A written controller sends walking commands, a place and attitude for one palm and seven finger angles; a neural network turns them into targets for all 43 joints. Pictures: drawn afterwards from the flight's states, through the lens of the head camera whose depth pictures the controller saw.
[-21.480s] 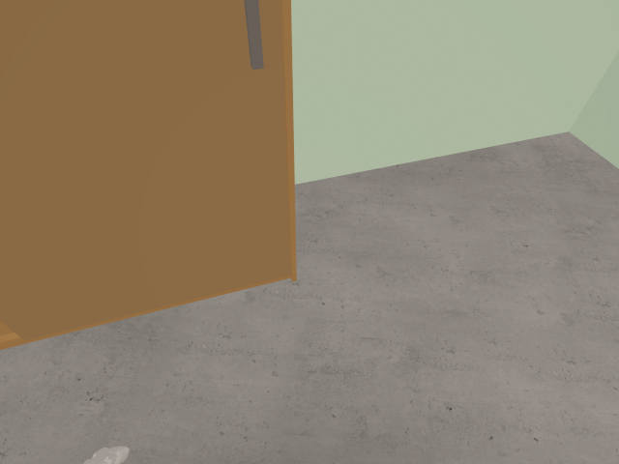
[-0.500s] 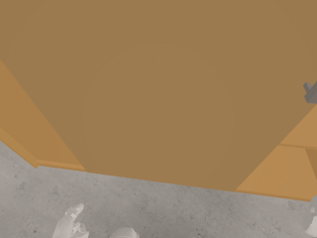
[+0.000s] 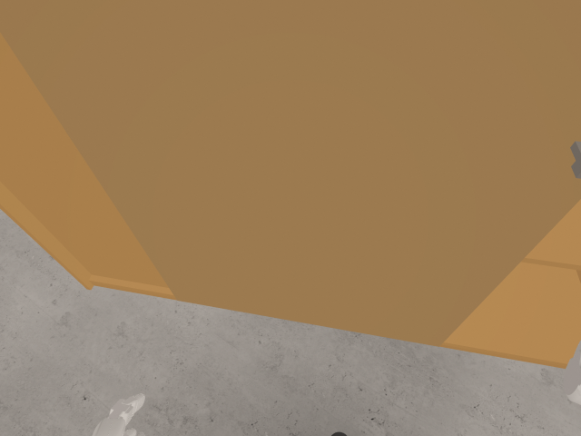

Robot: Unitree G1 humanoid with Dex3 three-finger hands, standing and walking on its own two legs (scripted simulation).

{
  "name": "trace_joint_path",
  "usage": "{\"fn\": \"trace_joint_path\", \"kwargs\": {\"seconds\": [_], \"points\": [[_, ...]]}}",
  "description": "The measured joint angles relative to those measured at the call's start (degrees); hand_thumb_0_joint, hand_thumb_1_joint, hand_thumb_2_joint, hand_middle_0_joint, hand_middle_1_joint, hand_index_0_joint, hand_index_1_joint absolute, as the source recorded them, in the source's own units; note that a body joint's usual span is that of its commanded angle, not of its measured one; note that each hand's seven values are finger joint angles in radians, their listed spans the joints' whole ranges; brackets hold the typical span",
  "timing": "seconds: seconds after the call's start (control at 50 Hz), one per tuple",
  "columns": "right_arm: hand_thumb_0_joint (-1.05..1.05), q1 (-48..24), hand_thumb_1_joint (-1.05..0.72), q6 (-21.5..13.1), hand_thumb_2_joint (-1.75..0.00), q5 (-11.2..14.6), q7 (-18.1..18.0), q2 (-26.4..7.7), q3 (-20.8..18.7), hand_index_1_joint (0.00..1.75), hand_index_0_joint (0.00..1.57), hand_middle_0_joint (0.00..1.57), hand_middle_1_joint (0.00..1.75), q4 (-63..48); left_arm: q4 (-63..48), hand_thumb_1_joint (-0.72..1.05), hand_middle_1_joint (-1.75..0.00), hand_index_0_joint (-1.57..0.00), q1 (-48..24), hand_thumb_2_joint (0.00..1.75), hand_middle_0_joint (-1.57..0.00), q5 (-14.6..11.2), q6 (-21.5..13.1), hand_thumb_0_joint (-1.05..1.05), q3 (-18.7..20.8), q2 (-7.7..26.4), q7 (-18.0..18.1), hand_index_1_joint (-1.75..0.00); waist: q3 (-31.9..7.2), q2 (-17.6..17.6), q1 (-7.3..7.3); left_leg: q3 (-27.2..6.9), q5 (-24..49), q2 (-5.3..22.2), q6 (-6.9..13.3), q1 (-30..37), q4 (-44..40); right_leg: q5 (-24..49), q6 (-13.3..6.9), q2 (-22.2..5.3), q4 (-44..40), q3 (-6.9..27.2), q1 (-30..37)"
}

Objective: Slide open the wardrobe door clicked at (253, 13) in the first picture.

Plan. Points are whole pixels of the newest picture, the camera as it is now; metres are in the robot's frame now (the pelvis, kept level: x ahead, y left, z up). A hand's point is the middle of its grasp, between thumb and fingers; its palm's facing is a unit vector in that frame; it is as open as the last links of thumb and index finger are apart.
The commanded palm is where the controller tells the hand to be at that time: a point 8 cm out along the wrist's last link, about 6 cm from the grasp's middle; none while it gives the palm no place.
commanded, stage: stop walking and hold the door there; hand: right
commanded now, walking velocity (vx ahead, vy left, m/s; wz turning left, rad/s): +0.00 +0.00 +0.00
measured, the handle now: out of the picture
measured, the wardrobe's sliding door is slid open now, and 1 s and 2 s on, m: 0.52 0.52 0.52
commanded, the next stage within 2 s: loosen the grip on the handle in 0.38 s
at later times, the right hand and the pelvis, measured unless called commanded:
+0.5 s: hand out of the picture +0.45 -0.32 +0.21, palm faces +0.50 +0.85 -0.18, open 5.8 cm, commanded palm +0.41 -0.35 +0.22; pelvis +0.02 +0.01 +0.00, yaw +1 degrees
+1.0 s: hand out of the picture +0.45 -0.32 +0.22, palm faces +0.49 +0.85 -0.20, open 13.5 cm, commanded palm +0.41 -0.35 +0.23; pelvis -0.01 +0.00 -0.01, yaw -2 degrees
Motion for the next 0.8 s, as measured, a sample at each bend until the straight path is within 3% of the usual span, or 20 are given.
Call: {"fn": "trace_joint_path", "kwargs": {"seconds": [0.06,0.2,0.46,0.48,0.5,0.52,0.58,0.64,0.74,0.8], "points": [[-0.16,0.9,-0.72,-0.5,-0.78,-0.2,0.1,-0.7,-0.6,1.37,0.31,0.45,1.4,2.3,0.7,0.9,-0.3,-0.2,2.0,0.9,-0.2,-0.2,0.5,0.01,0.7,1.2,0.5,-0.3,-1.4,-0.1,0.61,0.2,-0.3,-0.2,0.4,0.7,-0.3,-0.5,0.6,-0.2,0.3,0.2,0.4],[-0.17,3.0,-0.7,-0.6,-0.8,0.1,0.2,-1.4,-0.7,1.38,0.32,0.45,1.4,2.9,2.4,0.9,-0.3,-0.2,4.3,0.9,-0.2,-0.9,1.6,0.01,1.4,2.7,0.8,-0.29,-2.8,-0.3,0.19,0.0,-2.4,-0.7,0.8,1.7,1.3,-3.3,1.4,-0.9,3.4,0.3,0.7],[-0.18,5.2,-0.69,-0.5,-0.79,0.3,0.5,-0.9,-0.9,1.38,0.32,0.45,1.4,-0.7,0.2,0.9,-0.3,-0.2,-0.4,0.9,-0.2,-1.2,1.9,0.01,0.1,0.2,0.5,-0.29,-2.5,-1.0,-0.94,-0.4,-3.3,-0.8,0.7,1.4,2.2,-4.7,1.4,-1.2,5.0,0.0,0.3],[-0.18,5.3,-0.69,-0.6,-0.79,0.2,0.6,-0.8,-0.9,1.38,0.32,0.45,1.4,-0.8,-0.1,0.9,-0.3,-0.2,-0.8,0.9,-0.2,-1.2,1.9,0.01,-0.1,0.0,0.5,-0.29,-2.5,-1.0,-1.01,-0.4,-3.3,-0.8,0.7,1.4,2.1,-4.7,1.4,-1.2,5.0,0.0,0.2],[-0.18,3.4,-0.67,-1.3,-0.79,-2.2,2.7,-0.4,-2.9,1.38,0.32,0.45,1.4,0.8,-0.3,0.9,-0.3,-0.2,-1.0,0.9,-0.2,-0.8,1.3,0.01,0.6,-0.4,-0.3,-0.29,-1.9,-0.9,-1.65,-0.6,-3.2,-0.8,0.6,1.5,2.1,-4.6,1.3,-1.2,4.8,-0.2,0.5],[-0.19,0.0,-0.65,-1.0,-0.78,-4.4,4.3,-0.3,-4.0,1.38,0.33,0.45,1.4,4.1,-0.1,0.9,-0.3,-0.2,-1.0,0.9,-0.2,0.3,0.0,0.01,1.2,-1.0,-1.2,-0.29,-2.3,-0.2,-1.96,-0.5,-3.1,-0.5,0.7,0.4,2.6,-4.1,1.1,-0.8,4.1,-0.3,-0.1],[-0.15,-7.3,-0.57,2.9,-0.77,-7.4,7.4,-0.3,-6.3,1.41,0.4,0.47,1.42,10.4,0.2,0.9,-0.3,-0.2,-0.1,0.9,-0.2,2.1,-3.8,0.01,2.2,-1.6,-3.1,-0.29,-4.7,0.9,-1.91,0.7,-3.0,0.6,1.0,-2.8,3.6,-1.7,0.9,0.6,2.1,0.7,-2.5],[-0.1,-7.5,-0.48,2.9,-0.72,-9.8,5.9,-1.1,-4.3,1.42,0.43,0.47,1.43,9.4,-0.7,0.9,-0.3,-0.21,-0.1,0.9,-0.2,3.1,-4.5,0.01,2.7,-0.9,-3.9,-0.3,-5.1,0.2,-1.36,1.4,-2.7,0.7,0.9,-4.3,3.9,-0.7,0.6,0.9,1.8,1.3,-4.0],[-0.04,-8.8,-0.16,0.6,-0.55,-7.2,3.8,-1.0,-2.1,1.38,0.38,0.46,1.41,10.5,0.6,0.9,-0.3,-0.21,0.0,0.9,-0.2,2.1,-3.2,0.01,2.3,-0.3,-3.2,-0.3,-5.0,0.5,-0.36,2.0,-2.5,0.9,0.7,-6.2,5.3,0.2,0.4,1.1,2.0,1.8,-5.6],[-0.02,-9.6,0.08,0.4,-0.43,-7.7,3.0,-1.0,0.0,1.36,0.36,0.45,1.39,11.1,1.4,0.9,-0.3,-0.21,1.2,0.9,-0.2,1.6,-2.8,0.01,2.2,0.0,-2.5,-0.3,-4.9,0.7,0.22,2.2,-2.6,1.1,0.6,-7.3,6.2,0.3,0.3,1.2,2.5,2.1,-6.6]]}}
